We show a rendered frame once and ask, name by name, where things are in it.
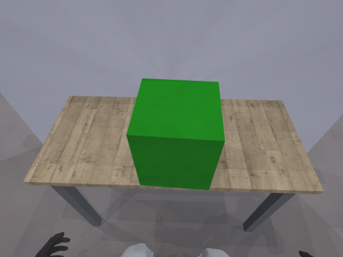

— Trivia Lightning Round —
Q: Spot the left robot hand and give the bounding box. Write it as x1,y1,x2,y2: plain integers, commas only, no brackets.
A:
35,232,70,257

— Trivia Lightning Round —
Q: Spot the table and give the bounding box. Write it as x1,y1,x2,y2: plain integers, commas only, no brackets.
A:
23,96,324,232

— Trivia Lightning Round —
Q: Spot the robot left thigh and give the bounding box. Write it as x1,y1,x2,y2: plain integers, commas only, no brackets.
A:
120,245,153,257

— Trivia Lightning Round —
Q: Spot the carton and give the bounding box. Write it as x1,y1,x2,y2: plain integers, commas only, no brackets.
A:
126,78,225,190

